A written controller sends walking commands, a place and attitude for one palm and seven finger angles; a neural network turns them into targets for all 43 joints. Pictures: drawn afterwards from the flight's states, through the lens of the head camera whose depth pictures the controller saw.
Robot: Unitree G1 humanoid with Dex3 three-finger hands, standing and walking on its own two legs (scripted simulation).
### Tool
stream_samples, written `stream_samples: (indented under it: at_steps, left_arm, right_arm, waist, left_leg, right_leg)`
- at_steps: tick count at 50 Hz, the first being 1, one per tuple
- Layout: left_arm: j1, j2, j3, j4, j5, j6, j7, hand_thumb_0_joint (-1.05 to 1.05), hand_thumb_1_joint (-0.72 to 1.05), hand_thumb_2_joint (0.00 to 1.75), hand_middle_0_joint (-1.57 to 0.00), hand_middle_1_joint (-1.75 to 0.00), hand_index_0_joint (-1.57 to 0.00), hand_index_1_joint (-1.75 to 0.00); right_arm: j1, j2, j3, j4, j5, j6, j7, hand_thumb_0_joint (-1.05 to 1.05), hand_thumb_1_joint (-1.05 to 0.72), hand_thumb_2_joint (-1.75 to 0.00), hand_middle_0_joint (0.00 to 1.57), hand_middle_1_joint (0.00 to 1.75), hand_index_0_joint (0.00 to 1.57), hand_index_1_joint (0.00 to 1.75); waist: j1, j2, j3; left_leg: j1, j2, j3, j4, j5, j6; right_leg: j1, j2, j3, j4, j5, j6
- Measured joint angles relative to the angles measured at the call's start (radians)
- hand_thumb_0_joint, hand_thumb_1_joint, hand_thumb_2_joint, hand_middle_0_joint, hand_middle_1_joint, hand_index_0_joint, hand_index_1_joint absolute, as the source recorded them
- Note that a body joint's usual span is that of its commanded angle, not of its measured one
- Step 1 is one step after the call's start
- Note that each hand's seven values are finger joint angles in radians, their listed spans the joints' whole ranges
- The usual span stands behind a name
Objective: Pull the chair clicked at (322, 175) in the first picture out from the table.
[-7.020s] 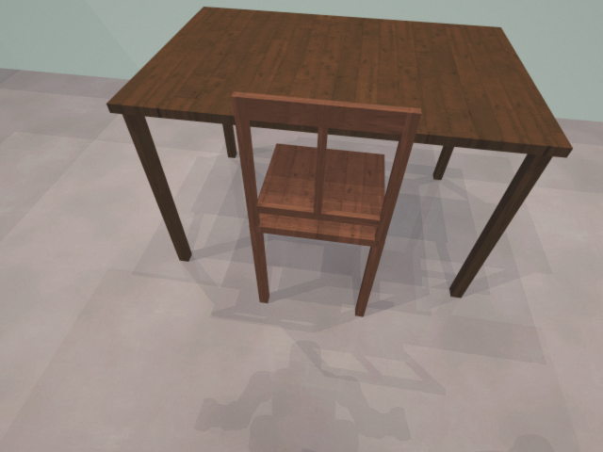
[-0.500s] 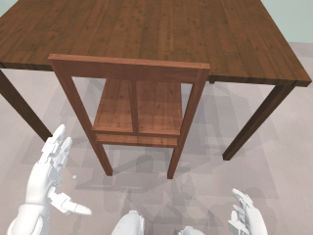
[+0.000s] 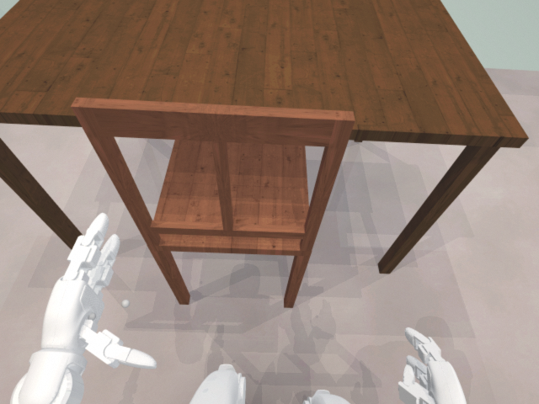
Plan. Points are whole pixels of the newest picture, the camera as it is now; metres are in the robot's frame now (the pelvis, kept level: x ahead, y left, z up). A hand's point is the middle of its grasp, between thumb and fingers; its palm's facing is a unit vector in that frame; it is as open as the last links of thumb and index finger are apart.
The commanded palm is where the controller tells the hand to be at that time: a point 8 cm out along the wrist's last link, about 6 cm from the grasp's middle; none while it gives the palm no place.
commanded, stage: raise the hand toward the chair's back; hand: left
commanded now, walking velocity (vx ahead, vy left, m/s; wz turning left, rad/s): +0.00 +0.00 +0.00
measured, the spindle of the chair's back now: (224, 189) +0.49 +0.11 -0.03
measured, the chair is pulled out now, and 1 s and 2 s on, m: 0.00 0.00 0.00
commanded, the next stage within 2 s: aim the fingers beside a spindle in 0.04 s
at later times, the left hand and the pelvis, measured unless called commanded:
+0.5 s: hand (158, 295) +0.26 +0.17 +0.03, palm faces +0.01 -1.00 -0.02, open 17.0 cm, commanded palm +0.24 +0.22 +0.03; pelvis +0.00 +0.00 -0.01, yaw +0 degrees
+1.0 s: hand (197, 275) +0.30 +0.13 +0.01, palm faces +0.01 -1.00 -0.02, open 17.0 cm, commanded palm +0.28 +0.18 +0.01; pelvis +0.00 -0.02 -0.02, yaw -1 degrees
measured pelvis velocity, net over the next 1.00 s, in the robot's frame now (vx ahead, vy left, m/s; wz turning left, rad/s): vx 0.00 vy -0.02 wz -0.01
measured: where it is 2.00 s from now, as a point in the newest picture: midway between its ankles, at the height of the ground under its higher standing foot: outside the picture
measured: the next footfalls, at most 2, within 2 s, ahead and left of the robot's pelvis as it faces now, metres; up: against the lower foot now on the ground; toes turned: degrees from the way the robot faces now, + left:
none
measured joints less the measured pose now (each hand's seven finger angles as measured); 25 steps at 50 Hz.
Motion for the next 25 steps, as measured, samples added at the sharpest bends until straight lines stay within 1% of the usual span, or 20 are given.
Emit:
stream_samples:
  at_steps: [9, 14, 19, 25]
  left_arm:
    - [-0.009, -0.004, 0.002, 0.010, -0.007, 0.012, -0.015, -0.01, -0.50, 0.30, -0.06, -0.08, -0.06, -0.08]
    - [-0.013, -0.016, -0.021, 0.002, -0.002, 0.004, -0.007, -0.01, -0.50, 0.30, -0.06, -0.08, -0.06, -0.08]
    - [-0.031, -0.032, -0.052, 0.009, 0.020, 0.001, 0.014, -0.01, -0.50, 0.30, -0.06, -0.08, -0.06, -0.08]
    - [-0.052, -0.047, -0.084, 0.007, 0.047, -0.009, 0.061, -0.01, -0.50, 0.30, -0.06, -0.08, -0.06, -0.08]
  right_arm:
    - [-0.011, 0.007, 0.008, -0.005, 0.001, 0.003, 0.000, 0.02, -0.90, -0.90, 0.21, 0.30, 0.20, 0.30]
    - [-0.009, 0.003, 0.005, -0.006, -0.003, 0.001, 0.003, 0.01, -0.90, -0.90, 0.21, 0.30, 0.20, 0.30]
    - [-0.011, -0.001, 0.001, -0.007, -0.007, 0.008, 0.009, 0.01, -0.90, -0.90, 0.21, 0.30, 0.20, 0.30]
    - [-0.013, 0.002, -0.002, -0.010, -0.013, 0.023, 0.018, 0.01, -0.90, -0.90, 0.21, 0.30, 0.20, 0.30]
  waist:
    - [0.006, 0.003, -0.003]
    - [0.006, 0.003, -0.008]
    - [0.003, 0.002, -0.011]
    - [-0.001, 0.000, -0.014]
  left_leg:
    - [-0.003, 0.000, -0.004, 0.002, -0.005, -0.002]
    - [-0.011, -0.001, -0.005, 0.010, -0.009, -0.003]
    - [-0.031, -0.001, -0.003, 0.028, -0.015, -0.003]
    - [-0.054, 0.001, 0.002, 0.047, -0.021, -0.005]
  right_leg:
    - [-0.001, 0.001, -0.003, 0.001, -0.005, -0.002]
    - [-0.009, 0.000, -0.004, 0.009, -0.011, -0.003]
    - [-0.031, -0.001, -0.003, 0.031, -0.020, -0.004]
    - [-0.058, -0.001, 0.002, 0.058, -0.028, -0.006]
